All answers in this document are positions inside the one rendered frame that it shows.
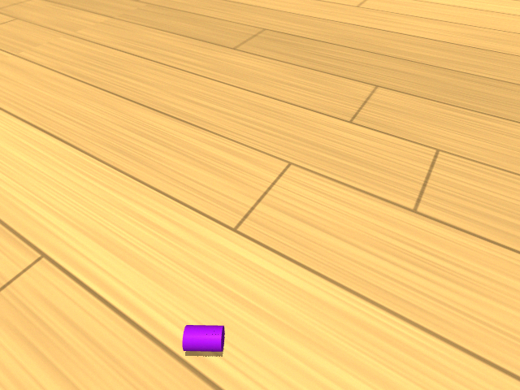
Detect can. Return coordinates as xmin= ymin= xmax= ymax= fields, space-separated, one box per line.
xmin=182 ymin=325 xmax=224 ymax=352

